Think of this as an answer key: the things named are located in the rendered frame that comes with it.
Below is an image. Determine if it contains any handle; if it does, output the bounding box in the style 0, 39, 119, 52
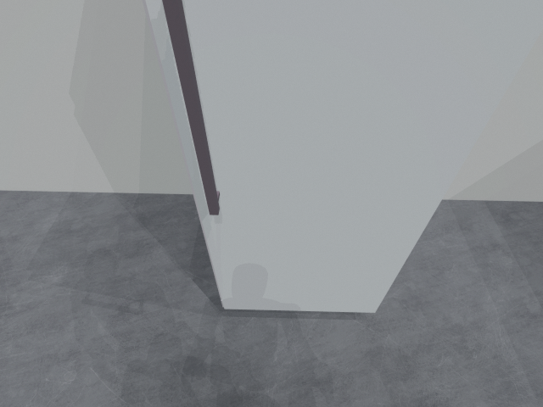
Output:
162, 0, 220, 215

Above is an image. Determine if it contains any fridge door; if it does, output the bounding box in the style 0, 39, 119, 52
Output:
145, 0, 543, 313

